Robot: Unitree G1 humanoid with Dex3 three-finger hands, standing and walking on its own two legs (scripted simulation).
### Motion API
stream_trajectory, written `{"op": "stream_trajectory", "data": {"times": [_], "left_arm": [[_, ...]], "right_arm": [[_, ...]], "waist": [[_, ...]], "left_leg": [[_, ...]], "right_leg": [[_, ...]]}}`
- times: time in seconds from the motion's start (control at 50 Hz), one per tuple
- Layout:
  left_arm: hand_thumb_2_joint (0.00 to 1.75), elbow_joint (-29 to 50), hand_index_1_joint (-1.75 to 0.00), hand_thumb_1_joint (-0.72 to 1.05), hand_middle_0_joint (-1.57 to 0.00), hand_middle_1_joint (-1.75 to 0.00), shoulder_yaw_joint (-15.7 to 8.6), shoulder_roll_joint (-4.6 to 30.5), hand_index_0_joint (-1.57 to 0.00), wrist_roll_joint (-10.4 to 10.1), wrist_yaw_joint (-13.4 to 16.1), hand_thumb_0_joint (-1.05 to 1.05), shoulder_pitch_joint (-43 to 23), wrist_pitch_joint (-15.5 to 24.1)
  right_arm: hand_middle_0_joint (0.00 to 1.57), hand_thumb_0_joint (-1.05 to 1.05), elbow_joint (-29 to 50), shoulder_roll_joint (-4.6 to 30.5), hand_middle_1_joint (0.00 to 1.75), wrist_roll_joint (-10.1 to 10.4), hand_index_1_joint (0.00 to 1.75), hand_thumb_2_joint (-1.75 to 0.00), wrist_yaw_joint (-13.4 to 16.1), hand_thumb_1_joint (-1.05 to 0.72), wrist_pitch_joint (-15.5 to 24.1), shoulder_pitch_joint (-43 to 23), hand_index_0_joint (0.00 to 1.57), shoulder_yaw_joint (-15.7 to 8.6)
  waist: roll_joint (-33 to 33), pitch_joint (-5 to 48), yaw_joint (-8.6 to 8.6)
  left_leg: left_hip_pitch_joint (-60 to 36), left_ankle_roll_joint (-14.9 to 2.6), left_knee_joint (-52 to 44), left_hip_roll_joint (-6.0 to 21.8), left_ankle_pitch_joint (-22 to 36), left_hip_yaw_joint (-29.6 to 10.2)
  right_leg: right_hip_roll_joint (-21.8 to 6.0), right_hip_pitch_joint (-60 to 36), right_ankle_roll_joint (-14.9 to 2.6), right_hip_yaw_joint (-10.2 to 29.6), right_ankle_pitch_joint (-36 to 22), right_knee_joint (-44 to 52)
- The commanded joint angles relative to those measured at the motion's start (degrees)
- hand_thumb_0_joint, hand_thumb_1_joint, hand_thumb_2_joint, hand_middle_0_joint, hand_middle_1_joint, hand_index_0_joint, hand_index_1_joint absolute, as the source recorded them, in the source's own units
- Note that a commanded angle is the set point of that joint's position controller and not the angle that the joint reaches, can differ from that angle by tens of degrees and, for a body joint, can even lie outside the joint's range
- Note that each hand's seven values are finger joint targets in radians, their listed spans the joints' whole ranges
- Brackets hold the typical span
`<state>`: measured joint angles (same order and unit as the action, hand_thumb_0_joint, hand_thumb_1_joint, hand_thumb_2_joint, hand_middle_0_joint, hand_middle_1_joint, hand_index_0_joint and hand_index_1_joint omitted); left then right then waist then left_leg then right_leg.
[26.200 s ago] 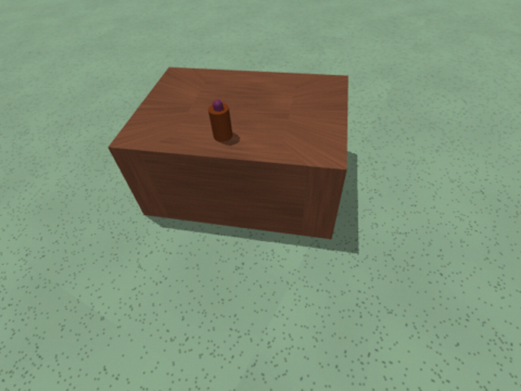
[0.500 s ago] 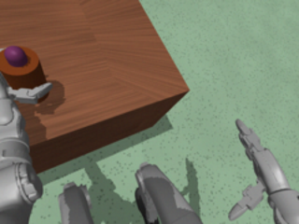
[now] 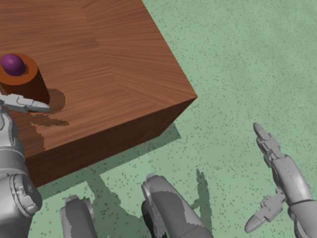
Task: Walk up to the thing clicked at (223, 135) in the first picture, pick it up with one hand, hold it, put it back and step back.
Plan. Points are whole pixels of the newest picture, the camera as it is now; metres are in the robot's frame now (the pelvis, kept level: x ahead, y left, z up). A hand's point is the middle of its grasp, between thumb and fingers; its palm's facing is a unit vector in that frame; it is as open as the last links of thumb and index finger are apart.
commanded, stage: withdraw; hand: left
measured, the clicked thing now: (23, 81) +0.54 +0.18 -0.03
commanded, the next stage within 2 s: rise in 0.20 s
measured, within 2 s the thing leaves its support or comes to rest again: neither
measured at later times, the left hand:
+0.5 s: hand out of the picture +0.51 +0.30 +0.13, palm faces +0.30 -0.93 -0.22, open 17.4 cm
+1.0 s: hand out of the picture +0.36 +0.28 +0.12, palm faces +0.25 -0.91 -0.32, open 17.0 cm
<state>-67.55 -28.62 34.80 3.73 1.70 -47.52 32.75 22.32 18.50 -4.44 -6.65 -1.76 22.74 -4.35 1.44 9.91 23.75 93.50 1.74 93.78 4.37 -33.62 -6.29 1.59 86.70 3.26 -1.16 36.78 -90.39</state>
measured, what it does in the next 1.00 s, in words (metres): rises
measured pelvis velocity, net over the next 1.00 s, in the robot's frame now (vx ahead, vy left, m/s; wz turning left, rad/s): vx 0.04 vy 0.01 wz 0.06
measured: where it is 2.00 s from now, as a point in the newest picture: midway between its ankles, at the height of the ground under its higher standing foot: outside the picture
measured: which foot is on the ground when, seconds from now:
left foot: down 0.00-1.00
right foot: down 0.00-1.00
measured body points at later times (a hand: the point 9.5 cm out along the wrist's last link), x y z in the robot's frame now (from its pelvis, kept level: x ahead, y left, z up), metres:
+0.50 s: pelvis +0.02 +0.01 +0.10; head +0.14 +0.06 +0.53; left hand +0.49 +0.35 +0.14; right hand +0.19 -0.24 +0.12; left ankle +0.06 +0.13 -0.53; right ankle +0.04 -0.15 -0.53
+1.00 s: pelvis +0.04 +0.01 +0.16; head +0.09 +0.03 +0.60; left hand +0.34 +0.33 +0.14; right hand +0.22 -0.21 +0.12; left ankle +0.06 +0.13 -0.53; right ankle +0.04 -0.15 -0.53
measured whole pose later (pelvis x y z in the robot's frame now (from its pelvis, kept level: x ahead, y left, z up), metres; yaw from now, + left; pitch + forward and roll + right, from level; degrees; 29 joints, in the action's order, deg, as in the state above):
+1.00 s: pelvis +0.04 +0.01 +0.16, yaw +3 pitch +13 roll -2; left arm -39.1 -11.9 21.5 0.1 3.4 -11.3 0.9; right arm -5.2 13.4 2.4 1.0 -8.3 21.9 1.9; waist -0.4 7.6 3.4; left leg 42.6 0.8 53.8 3.3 -23.8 -0.6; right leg -1.0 37.5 3.2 1.5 25.6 -50.6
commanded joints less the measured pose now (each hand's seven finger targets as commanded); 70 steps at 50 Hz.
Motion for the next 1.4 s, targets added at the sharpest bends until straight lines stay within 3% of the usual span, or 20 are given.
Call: {"op": "stream_trajectory", "data": {"times": [0.0,0.06,0.18,0.22,0.3,0.32,0.36,0.46,0.54,0.6,0.64,0.68,0.8,0.86,0.88,0.98,1.02,1.12,1.22,1.38], "left_arm": [[0.04,17.84,-0.07,-0.61,-0.06,-0.07,-1.64,18.55,-0.07,-0.06,-0.84,0.00,-25.71,2.91],[0.01,19.21,-0.05,-0.61,-0.07,-0.06,-0.35,18.26,-0.08,-0.64,-2.42,0.00,-28.08,-0.08],[0.00,14.82,-0.03,-0.61,-0.07,-0.04,1.24,17.58,-0.09,-1.89,-6.33,0.00,-25.20,-7.08],[0.00,12.77,-0.02,-0.61,-0.07,-0.04,-0.12,18.54,-0.09,-2.69,-7.12,0.00,-22.74,-9.03],[0.06,10.67,-0.04,-0.55,-0.06,-0.04,1.77,12.96,-0.06,-4.78,-9.41,0.00,-17.77,-11.20],[0.05,3.99,-0.06,-0.61,-0.08,-0.06,0.95,18.77,-0.08,0.82,-6.00,0.00,-10.16,-15.29],[0.07,10.20,-0.08,-0.59,-0.08,-0.07,3.04,16.31,-0.08,-0.41,-4.08,0.00,-17.05,-17.72],[0.13,18.25,-0.08,-0.42,-0.06,-0.08,-2.16,29.60,-0.06,1.65,0.79,0.00,-22.18,-20.22],[0.11,9.33,-0.07,-0.45,-0.06,-0.07,3.93,18.28,-0.06,1.43,1.59,0.00,-17.35,-21.64],[0.11,9.74,-0.07,-0.46,-0.06,-0.07,3.84,18.96,-0.06,1.78,1.74,0.00,-15.12,-22.26],[0.10,8.70,-0.07,-0.47,-0.06,-0.07,6.54,13.87,-0.06,1.16,0.92,0.00,-11.15,-22.94],[0.10,8.27,-0.07,-0.48,-0.06,-0.07,7.14,12.72,-0.06,0.76,0.62,0.00,-5.95,-24.32],[0.13,31.53,-0.08,-0.42,-0.06,-0.08,9.06,10.92,-0.06,-1.96,0.97,0.00,2.80,-26.99],[0.10,32.88,-0.07,-0.47,-0.06,-0.07,14.35,-0.72,-0.06,-3.69,1.46,0.00,16.48,-28.59],[0.10,36.67,-0.07,-0.49,-0.06,-0.07,14.19,-0.53,-0.06,-3.83,1.83,0.00,18.14,-28.59],[0.08,46.53,-0.07,-0.52,-0.06,-0.07,15.43,-3.91,-0.06,-4.47,3.04,0.00,29.74,-29.07],[0.08,51.36,-0.07,-0.52,-0.06,-0.06,15.06,-3.88,-0.06,-4.67,3.48,0.00,35.51,-29.25],[0.06,62.26,-0.06,-0.54,-0.05,-0.06,19.33,-10.63,-0.05,-5.75,3.85,0.00,48.57,-30.53],[0.06,66.34,-0.06,-0.54,-0.06,-0.06,24.63,-17.29,-0.06,-5.98,3.71,0.00,64.37,-31.62],[0.04,72.24,-0.05,-0.58,-0.05,-0.05,24.48,-15.91,-0.05,-5.30,3.59,0.00,65.27,-30.71]], "right_arm": [[0.05,0.00,8.24,11.11,0.05,0.54,0.05,-0.06,2.09,0.50,1.25,3.54,0.05,-10.42],[0.05,0.00,4.76,10.23,0.05,0.69,0.05,-0.06,2.60,0.49,0.39,3.56,0.05,-10.14],[0.05,0.00,0.94,7.90,0.05,1.27,0.05,-0.06,3.52,0.51,-0.80,0.95,0.05,-5.34],[0.05,0.00,0.85,9.22,0.05,1.53,0.05,-0.05,3.96,0.52,-1.24,-0.34,0.05,-6.39],[0.05,0.00,-2.22,6.37,0.05,2.30,0.05,-0.05,4.25,0.57,-1.42,1.57,0.05,-3.37],[0.05,0.00,0.85,8.42,0.05,3.01,0.05,-0.06,4.33,0.50,-2.61,4.46,0.05,-5.01],[0.05,0.00,-0.73,7.57,0.05,3.87,0.05,-0.08,4.35,0.46,-4.19,3.83,0.05,-4.04],[0.13,0.00,0.19,9.83,0.13,5.07,0.13,-0.19,5.74,0.28,-6.15,1.98,0.13,-6.44],[0.14,0.00,-6.84,3.19,0.20,5.18,0.20,-0.51,5.67,-0.04,-5.98,1.31,0.14,0.80],[0.15,0.00,-6.84,0.57,0.22,4.87,0.22,-0.64,5.03,-0.28,-4.87,-2.68,0.15,5.64],[0.16,0.00,-11.57,-0.89,0.23,4.33,0.23,-0.66,4.61,-0.44,-5.09,0.35,0.16,7.37],[0.17,0.00,-16.03,0.19,0.25,4.16,0.25,-0.71,4.59,-0.58,-4.83,1.97,0.17,6.06],[0.18,0.00,-11.88,7.32,0.27,6.18,0.27,-0.78,6.42,-0.69,-4.30,-1.45,0.18,-2.83],[0.19,0.00,-16.53,2.63,0.28,6.94,0.28,-0.83,7.49,-0.77,-4.05,-2.59,0.19,0.91],[0.20,0.00,-16.08,0.78,0.30,7.28,0.30,-0.89,7.74,-0.85,-3.59,-4.98,0.20,2.90],[0.20,0.00,-18.45,-1.79,0.30,7.20,0.30,-0.90,8.69,-0.89,-3.39,-0.76,0.20,4.57],[0.20,0.00,-19.20,-0.89,0.30,7.07,0.30,-0.90,9.19,-0.89,-3.58,0.15,0.20,3.22],[0.20,0.00,-20.29,-0.04,0.30,6.96,0.30,-0.90,10.09,-0.89,-2.84,-1.62,0.20,1.27],[0.20,0.00,-17.86,-0.30,0.30,7.05,0.30,-0.90,10.90,-0.89,-1.88,-1.88,0.20,0.99],[0.20,0.00,-17.55,-1.96,0.30,6.66,0.30,-0.90,11.93,-0.89,-1.96,2.21,0.20,1.15]], "waist": [[-27.92,38.82,-3.52],[-28.82,36.92,-3.60],[-23.18,28.90,-5.79],[-20.83,28.98,-7.03],[-14.18,26.76,-8.11],[-14.84,28.78,-10.44],[-13.12,26.90,-9.94],[-12.23,30.28,-12.19],[-11.61,17.93,-12.56],[-14.20,20.35,-15.02],[-16.66,19.99,-15.57],[-16.11,19.48,-16.06],[-13.42,24.28,-17.42],[-6.44,15.27,-18.82],[-6.05,15.31,-20.44],[-6.34,10.84,-22.02],[-7.46,10.96,-22.61],[-9.53,8.87,-23.53],[-1.68,5.28,-22.91],[-0.50,1.50,-21.98]], "left_leg": [[-42.23,-1.07,-13.42,-1.68,19.33,1.42],[-44.61,-1.22,-15.37,-1.45,18.29,1.93],[-45.09,-1.60,-21.07,-1.08,17.81,2.38],[-46.43,-1.67,-22.55,-0.88,19.41,2.35],[-44.65,-2.28,-25.61,-0.90,20.49,2.89],[-49.37,-1.89,-28.45,-1.23,21.86,3.38],[-51.32,-1.43,-30.97,-0.86,21.79,3.18],[-55.95,-1.96,-34.51,-1.56,24.18,4.64],[-56.17,-1.85,-37.99,-1.73,21.75,5.17],[-58.55,-1.58,-39.79,-1.85,23.15,6.03],[-61.89,-1.02,-40.75,-1.69,24.70,6.01],[-64.14,-0.85,-41.10,-1.37,28.22,5.95],[-72.12,-0.34,-45.04,-1.04,30.57,5.67],[-68.00,-0.89,-47.02,-1.35,28.23,5.56],[-67.85,-0.91,-47.90,-1.48,28.23,5.61],[-66.38,-0.76,-49.85,-2.42,24.71,7.00],[-67.18,-0.69,-50.01,-2.67,25.52,7.82],[-68.17,-0.41,-50.59,-3.00,24.08,8.57],[-66.15,-1.41,-49.95,-3.06,21.42,8.78],[-63.77,-2.03,-48.70,-3.88,16.78,9.95]], "right_leg": [[1.23,-14.90,-4.43,-1.54,-19.40,11.77],[1.27,-15.73,-4.39,-0.97,-18.37,14.60],[1.43,-21.24,-4.04,-0.96,-19.09,21.06],[1.62,-23.17,-4.02,-1.34,-20.31,22.32],[1.86,-29.34,-3.70,-1.66,-23.23,25.72],[1.75,-32.95,-4.02,-2.05,-23.18,27.43],[2.29,-32.68,-4.14,-2.41,-22.61,28.97],[1.53,-41.86,-3.43,-0.78,-26.70,33.37],[1.24,-39.15,-3.66,-0.86,-23.46,36.63],[0.78,-42.47,-3.64,-0.77,-23.95,38.55],[0.79,-41.46,-3.64,-1.49,-24.18,39.40],[0.86,-41.39,-3.75,-2.10,-25.95,40.08],[0.87,-48.70,-3.75,-2.05,-29.38,43.23],[0.78,-49.55,-3.66,-2.03,-28.56,44.28],[0.55,-51.48,-3.64,-2.04,-28.58,44.44],[-0.44,-54.32,-3.47,-1.60,-25.88,45.68],[-0.75,-55.77,-3.43,-1.12,-26.74,45.95],[-1.08,-56.07,-3.41,-0.83,-25.56,46.49],[-1.11,-55.52,-2.63,-0.91,-23.83,47.31],[-2.16,-52.41,-1.87,0.50,-20.13,47.80]]}}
